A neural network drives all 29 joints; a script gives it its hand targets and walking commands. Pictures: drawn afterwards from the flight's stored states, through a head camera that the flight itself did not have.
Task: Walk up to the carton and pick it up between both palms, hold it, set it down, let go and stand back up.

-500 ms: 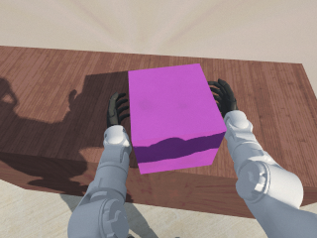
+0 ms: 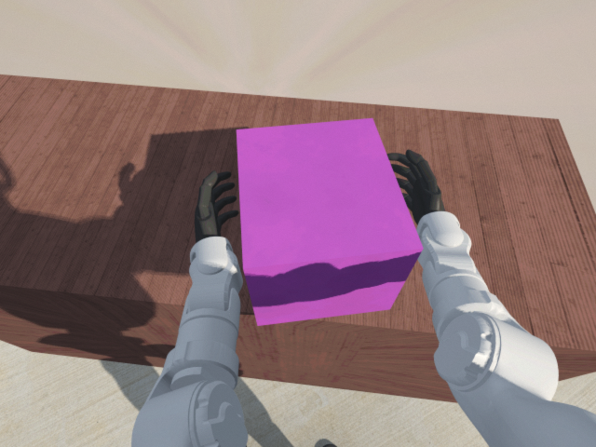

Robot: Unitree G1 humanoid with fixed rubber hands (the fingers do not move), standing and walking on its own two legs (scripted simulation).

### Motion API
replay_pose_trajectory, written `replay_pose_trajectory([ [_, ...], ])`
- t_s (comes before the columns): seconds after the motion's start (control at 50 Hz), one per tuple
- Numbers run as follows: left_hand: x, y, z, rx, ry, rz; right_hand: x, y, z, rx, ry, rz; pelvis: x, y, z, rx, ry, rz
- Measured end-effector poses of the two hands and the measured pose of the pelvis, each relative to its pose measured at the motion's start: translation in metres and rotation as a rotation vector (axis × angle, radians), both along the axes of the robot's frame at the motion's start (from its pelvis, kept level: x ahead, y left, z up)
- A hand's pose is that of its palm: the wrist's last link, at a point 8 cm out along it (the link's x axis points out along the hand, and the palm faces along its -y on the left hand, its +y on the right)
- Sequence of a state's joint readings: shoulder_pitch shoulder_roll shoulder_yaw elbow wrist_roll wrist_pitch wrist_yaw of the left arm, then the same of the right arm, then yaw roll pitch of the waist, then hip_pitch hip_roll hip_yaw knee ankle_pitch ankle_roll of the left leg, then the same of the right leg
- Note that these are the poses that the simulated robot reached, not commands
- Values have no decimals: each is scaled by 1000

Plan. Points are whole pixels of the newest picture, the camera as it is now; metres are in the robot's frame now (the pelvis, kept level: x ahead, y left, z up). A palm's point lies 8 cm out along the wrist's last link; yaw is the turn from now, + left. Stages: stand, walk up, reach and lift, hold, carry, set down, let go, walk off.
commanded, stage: set down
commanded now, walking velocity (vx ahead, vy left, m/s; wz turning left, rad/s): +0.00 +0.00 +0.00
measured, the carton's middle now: (315, 221) +0.44 +0.01 -0.01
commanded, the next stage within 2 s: none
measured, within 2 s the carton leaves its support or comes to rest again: neither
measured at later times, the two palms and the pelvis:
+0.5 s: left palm (211, 231) +0.39 +0.15 +0.03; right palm (425, 208) +0.44 -0.14 +0.04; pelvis +0.01 +0.00 +0.00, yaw +0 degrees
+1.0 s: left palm (213, 222) +0.41 +0.16 +0.01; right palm (417, 200) +0.47 -0.15 +0.01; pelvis +0.00 +0.01 -0.01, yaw -3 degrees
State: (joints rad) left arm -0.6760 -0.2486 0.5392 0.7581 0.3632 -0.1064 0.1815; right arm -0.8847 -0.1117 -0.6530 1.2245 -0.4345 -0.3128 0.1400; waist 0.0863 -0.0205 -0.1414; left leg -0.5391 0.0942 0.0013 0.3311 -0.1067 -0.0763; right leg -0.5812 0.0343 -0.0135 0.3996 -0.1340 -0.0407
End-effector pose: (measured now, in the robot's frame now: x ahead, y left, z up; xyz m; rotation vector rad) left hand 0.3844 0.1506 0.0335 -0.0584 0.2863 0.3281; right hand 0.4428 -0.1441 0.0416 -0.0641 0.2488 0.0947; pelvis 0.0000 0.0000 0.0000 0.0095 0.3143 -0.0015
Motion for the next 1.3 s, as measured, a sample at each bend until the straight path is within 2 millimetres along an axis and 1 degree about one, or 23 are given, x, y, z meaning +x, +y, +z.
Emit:
replay_pose_trajectory([
  [0.28,1,0,-1,20,1,-6,-1,0,-1,7,-2,-1,6,-1,2,0,-23,-3],
  [0.54,2,1,-3,39,13,-13,-2,0,-2,-2,-8,-1,5,-2,3,2,-34,-10],
  [0.66,3,1,-6,45,27,-15,-2,-1,-2,-7,-3,3,6,-1,3,0,-21,-15],
  [0.76,5,1,-12,49,59,-16,0,-2,-8,-18,44,12,4,0,2,0,-13,-28],
  [0.84,11,2,-19,41,73,-6,7,-3,-17,-37,97,21,3,1,-1,-1,23,-38],
  [0.92,21,5,-22,44,68,-3,18,-3,-25,-33,126,9,2,2,-6,-6,79,-43],
  [1.02,31,7,-23,56,45,-11,34,-1,-30,-6,94,5,5,6,-11,-12,147,-40],
  [1.1,32,7,-28,66,56,-32,46,-2,-37,6,75,8,7,9,-14,-13,179,-41],
  [1.2,29,13,-35,51,44,-19,55,-18,-46,11,50,-13,9,9,-15,-14,211,-39],
  [1.3,25,21,-45,48,41,-21,57,-40,-52,-23,41,-19,8,7,-17,-13,242,-39],
])
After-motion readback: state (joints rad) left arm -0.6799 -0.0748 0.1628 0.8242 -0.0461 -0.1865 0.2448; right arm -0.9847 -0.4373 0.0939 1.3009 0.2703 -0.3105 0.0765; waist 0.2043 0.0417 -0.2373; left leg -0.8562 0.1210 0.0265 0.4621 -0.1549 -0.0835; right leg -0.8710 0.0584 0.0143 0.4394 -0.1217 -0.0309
